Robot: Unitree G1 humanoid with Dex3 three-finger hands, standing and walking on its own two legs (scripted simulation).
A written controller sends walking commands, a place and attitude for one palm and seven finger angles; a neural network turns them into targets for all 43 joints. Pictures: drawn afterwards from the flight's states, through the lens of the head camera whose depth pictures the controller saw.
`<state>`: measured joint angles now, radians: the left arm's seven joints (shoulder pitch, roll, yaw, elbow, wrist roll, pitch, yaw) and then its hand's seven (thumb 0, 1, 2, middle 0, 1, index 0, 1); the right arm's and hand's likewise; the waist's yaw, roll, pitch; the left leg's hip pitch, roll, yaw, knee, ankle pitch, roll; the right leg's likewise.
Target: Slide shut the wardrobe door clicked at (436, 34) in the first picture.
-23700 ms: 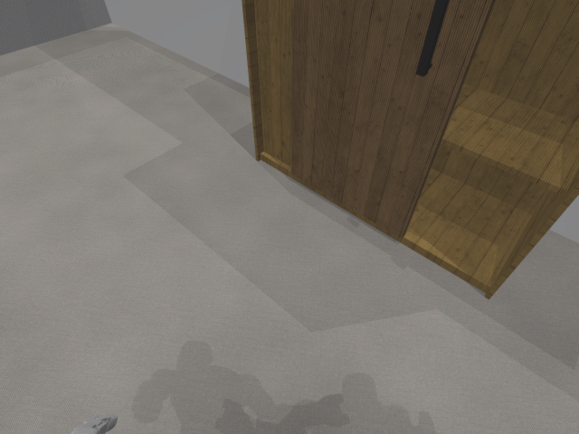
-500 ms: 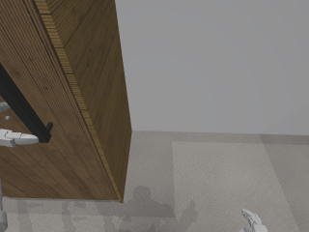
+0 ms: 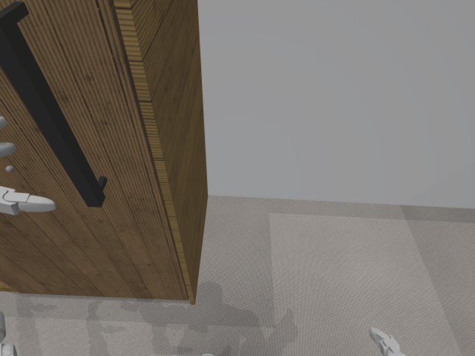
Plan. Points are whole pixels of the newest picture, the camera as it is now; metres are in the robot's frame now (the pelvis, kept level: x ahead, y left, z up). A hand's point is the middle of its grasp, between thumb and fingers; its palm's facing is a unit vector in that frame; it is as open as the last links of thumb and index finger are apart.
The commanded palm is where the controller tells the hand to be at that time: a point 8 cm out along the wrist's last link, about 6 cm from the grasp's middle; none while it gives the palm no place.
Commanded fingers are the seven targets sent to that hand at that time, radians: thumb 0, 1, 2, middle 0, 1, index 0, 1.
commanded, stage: slip the hand off the handle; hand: left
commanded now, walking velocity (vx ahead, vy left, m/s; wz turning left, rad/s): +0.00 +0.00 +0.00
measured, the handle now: (66, 127) +0.38 +0.30 +0.19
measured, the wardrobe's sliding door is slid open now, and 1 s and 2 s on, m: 0.00 0.00 0.00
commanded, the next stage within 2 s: relax the arm and regain balance in 0.98 s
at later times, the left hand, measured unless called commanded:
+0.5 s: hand out of the picture +0.23 +0.37 +0.14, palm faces +0.53 -0.82 -0.21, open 14.7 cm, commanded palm +0.17 +0.40 +0.15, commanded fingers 0.00 -0.55 0.20 -0.25 -1.15 -0.25 -1.15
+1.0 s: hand out of the picture +0.19 +0.38 +0.14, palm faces +0.49 -0.86 -0.13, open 14.7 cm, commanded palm +0.16 +0.41 +0.15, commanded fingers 0.00 -0.55 0.20 -0.25 -1.15 -0.25 -1.15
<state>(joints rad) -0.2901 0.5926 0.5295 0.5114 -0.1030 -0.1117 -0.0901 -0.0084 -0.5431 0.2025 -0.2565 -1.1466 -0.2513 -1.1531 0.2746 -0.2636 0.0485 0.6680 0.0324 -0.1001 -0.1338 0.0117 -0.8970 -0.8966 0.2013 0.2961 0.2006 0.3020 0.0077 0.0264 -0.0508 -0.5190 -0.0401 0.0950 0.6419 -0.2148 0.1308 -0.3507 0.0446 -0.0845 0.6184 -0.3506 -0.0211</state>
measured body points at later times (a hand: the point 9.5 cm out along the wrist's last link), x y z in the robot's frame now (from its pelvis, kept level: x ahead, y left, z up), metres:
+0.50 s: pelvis -0.03 +0.04 +0.00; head -0.04 +0.05 +0.45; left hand +0.19 +0.41 +0.15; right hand +0.18 -0.17 -0.06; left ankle +0.07 +0.03 -0.72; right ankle -0.02 -0.11 -0.72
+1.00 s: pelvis -0.09 +0.11 -0.04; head -0.13 +0.13 +0.41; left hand +0.16 +0.43 +0.14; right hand +0.12 -0.11 -0.09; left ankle +0.07 +0.03 -0.71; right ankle -0.01 -0.09 -0.72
